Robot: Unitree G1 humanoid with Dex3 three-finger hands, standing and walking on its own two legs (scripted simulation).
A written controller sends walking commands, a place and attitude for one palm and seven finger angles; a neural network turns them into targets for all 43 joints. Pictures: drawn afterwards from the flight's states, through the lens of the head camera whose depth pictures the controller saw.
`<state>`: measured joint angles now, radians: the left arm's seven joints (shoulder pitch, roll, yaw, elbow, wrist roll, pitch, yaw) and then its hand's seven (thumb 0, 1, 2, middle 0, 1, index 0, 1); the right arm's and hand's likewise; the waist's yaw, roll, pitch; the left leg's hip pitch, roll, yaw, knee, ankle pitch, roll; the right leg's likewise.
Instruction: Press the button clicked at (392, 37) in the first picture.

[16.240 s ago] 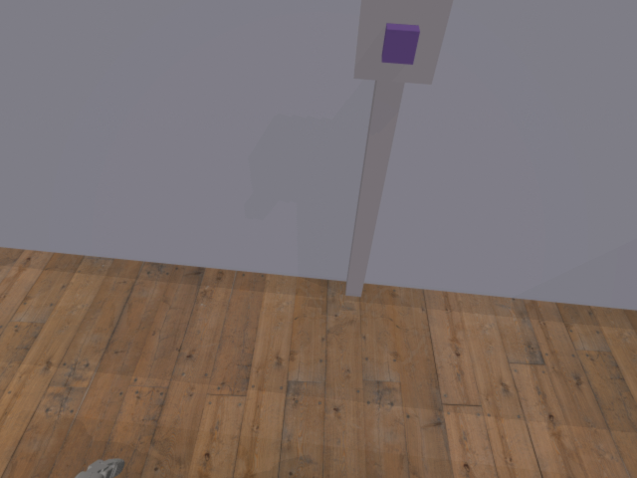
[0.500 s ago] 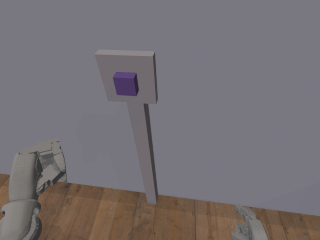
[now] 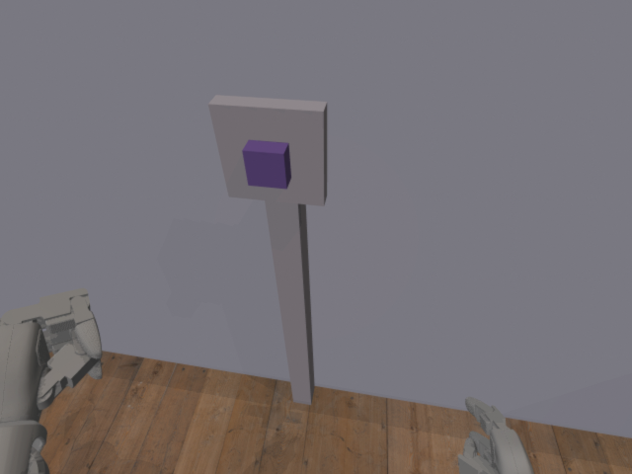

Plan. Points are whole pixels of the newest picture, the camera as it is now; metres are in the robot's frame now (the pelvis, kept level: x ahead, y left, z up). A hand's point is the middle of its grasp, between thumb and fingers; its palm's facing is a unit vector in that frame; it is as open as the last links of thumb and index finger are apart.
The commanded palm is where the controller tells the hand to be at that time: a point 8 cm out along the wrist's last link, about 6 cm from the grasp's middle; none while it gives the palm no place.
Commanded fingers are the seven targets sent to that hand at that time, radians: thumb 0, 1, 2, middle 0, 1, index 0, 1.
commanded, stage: step back with the hand held close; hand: left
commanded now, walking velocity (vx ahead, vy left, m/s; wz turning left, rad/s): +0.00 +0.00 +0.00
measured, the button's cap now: (268, 163) +0.49 +0.14 +0.17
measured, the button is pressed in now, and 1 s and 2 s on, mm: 0 0 0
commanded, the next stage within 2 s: stop stepping back and stand still in 1.30 s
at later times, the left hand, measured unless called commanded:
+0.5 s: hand (89, 359) +0.17 +0.24 +0.15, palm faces +0.28 -0.82 -0.51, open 3.1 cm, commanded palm +0.11 +0.29 +0.17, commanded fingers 0.00 0.90 0.90 -1.30 -1.50 -1.30 -1.50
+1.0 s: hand (20, 426) +0.11 +0.26 +0.15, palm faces +0.36 -0.80 -0.48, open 3.1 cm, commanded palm +0.04 +0.30 +0.17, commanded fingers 0.00 0.90 0.90 -1.30 -1.50 -1.30 -1.50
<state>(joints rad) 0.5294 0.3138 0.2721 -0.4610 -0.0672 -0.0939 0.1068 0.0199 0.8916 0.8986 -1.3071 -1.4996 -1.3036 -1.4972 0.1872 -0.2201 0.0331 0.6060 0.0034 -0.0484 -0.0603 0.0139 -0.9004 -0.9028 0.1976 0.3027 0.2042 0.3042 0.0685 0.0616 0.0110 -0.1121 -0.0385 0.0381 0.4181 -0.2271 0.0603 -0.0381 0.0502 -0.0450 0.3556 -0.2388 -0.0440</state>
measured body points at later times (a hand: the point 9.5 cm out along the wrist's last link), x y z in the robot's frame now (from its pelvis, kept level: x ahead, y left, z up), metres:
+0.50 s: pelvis -0.03 +0.01 -0.01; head -0.01 +0.00 +0.44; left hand +0.15 +0.29 +0.18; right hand +0.14 -0.24 -0.09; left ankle +0.01 +0.08 -0.74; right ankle -0.02 -0.09 -0.74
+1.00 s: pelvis -0.09 +0.02 -0.01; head -0.05 +0.03 +0.44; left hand +0.08 +0.30 +0.18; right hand +0.09 -0.21 -0.09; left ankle +0.01 +0.08 -0.74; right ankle -0.20 -0.10 -0.74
